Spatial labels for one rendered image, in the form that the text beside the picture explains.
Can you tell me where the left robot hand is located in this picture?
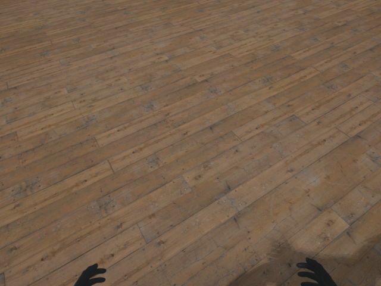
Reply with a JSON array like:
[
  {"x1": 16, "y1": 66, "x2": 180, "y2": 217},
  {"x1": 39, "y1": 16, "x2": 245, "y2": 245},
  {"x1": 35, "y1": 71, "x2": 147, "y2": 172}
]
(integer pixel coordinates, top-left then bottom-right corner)
[{"x1": 74, "y1": 263, "x2": 107, "y2": 286}]

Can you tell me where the right robot hand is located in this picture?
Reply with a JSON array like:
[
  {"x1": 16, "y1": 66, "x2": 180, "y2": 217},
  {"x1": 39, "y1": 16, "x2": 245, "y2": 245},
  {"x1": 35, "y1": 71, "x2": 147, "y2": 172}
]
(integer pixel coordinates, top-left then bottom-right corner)
[{"x1": 296, "y1": 257, "x2": 337, "y2": 286}]

